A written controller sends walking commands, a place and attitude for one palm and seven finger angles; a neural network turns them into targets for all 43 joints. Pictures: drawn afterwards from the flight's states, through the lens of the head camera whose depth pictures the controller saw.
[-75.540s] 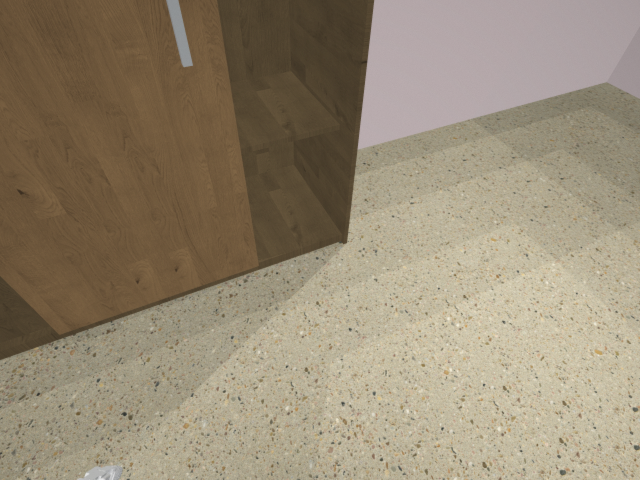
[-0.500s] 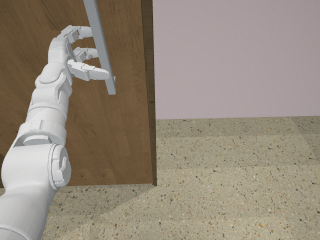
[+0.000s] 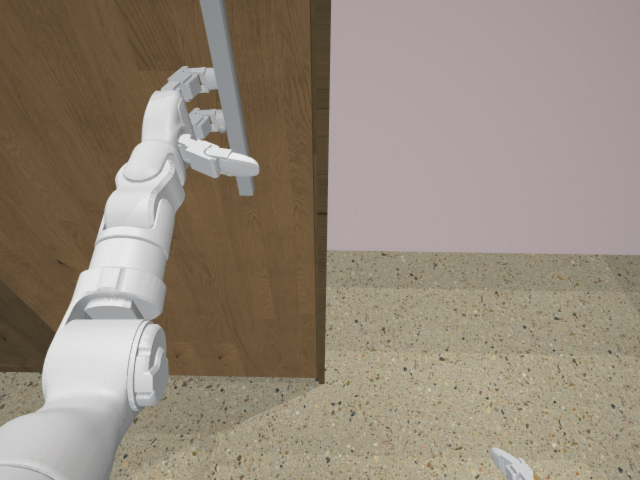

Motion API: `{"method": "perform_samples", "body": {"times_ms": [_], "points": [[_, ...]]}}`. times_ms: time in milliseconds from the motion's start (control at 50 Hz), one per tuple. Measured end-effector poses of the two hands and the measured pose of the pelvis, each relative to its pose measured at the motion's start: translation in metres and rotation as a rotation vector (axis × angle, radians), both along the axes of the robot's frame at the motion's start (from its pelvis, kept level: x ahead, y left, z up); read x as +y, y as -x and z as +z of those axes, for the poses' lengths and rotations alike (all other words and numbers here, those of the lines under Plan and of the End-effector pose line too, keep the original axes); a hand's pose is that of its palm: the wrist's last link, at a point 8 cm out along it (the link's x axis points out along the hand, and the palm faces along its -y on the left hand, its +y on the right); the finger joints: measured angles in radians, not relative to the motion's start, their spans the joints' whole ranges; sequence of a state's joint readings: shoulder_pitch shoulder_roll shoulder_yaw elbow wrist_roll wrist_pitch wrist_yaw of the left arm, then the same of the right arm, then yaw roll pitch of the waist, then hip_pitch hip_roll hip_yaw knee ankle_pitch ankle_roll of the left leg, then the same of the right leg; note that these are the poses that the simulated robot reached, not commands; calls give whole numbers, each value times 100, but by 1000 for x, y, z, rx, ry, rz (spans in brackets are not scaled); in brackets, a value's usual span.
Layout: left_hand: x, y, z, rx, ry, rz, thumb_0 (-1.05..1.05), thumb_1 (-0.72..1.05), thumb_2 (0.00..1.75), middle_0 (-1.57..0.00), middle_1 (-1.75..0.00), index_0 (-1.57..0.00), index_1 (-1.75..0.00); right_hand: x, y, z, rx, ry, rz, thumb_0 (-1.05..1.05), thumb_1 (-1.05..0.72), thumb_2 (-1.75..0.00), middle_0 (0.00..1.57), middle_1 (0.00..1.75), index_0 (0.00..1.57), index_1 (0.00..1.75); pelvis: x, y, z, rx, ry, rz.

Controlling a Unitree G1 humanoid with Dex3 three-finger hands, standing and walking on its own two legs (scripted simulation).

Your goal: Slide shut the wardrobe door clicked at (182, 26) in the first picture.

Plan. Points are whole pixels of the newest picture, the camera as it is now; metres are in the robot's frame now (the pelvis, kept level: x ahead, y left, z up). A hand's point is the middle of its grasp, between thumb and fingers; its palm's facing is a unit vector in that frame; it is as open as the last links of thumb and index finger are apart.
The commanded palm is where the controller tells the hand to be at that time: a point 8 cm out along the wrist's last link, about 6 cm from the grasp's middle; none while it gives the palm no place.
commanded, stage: slide the fingers in behind the handle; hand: left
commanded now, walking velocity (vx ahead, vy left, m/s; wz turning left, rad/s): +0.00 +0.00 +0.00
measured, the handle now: (233, 91) +0.52 +0.12 +0.24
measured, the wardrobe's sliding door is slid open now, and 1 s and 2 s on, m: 0.00 0.00 0.00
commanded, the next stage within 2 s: grip the handle and tug to test in 1.16 s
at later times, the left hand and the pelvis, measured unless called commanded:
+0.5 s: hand (242, 128) +0.46 +0.11 +0.23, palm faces -0.01 -1.00 +0.01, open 14.0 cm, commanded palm +0.44 +0.16 +0.22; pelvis +0.00 -0.01 +0.00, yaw -1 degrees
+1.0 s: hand (248, 129) +0.46 +0.10 +0.22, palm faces -0.01 -1.00 +0.00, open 14.0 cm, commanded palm +0.44 +0.15 +0.22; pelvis -0.01 -0.01 +0.00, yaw +0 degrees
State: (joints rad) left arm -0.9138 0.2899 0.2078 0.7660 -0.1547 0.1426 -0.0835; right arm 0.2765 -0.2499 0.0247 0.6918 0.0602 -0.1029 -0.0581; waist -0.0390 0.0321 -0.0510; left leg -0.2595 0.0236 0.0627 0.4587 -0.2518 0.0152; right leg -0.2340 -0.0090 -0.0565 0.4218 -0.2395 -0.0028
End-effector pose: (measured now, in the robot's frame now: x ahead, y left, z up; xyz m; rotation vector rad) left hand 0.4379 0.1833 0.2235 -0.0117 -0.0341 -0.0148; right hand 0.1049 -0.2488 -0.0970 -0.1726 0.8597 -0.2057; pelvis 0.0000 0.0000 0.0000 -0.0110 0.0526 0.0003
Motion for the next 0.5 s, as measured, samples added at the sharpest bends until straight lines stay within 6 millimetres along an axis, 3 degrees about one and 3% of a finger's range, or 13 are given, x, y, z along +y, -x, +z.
{"method": "perform_samples", "body": {"times_ms": [120, 380, 500], "points": [[-5, -3, -1, 14, 0, 10, -1, -50, 30, -30, -120, -30, -120, 2, -4, 0, -1, -13, -2, 1, -90, -90, 21, 30, 20, 30, -2, -1, 0, -1, -2, -5], [-16, -4, -1, 3, -1, 1, -1, -50, 30, -30, -120, -30, -120, -5, 23, -11, 86, -18, -39, 1, -90, -90, 21, 30, 20, 30, -5, -4, 1, -5, -2, -7], [-23, 0, 1, -3, 2, 1, -1, -50, 30, -30, -120, -30, -120, -8, 26, -11, 83, -18, -50, 1, -90, -90, 21, 30, 20, 30, -6, -3, 1, -12, -3, -12]]}}
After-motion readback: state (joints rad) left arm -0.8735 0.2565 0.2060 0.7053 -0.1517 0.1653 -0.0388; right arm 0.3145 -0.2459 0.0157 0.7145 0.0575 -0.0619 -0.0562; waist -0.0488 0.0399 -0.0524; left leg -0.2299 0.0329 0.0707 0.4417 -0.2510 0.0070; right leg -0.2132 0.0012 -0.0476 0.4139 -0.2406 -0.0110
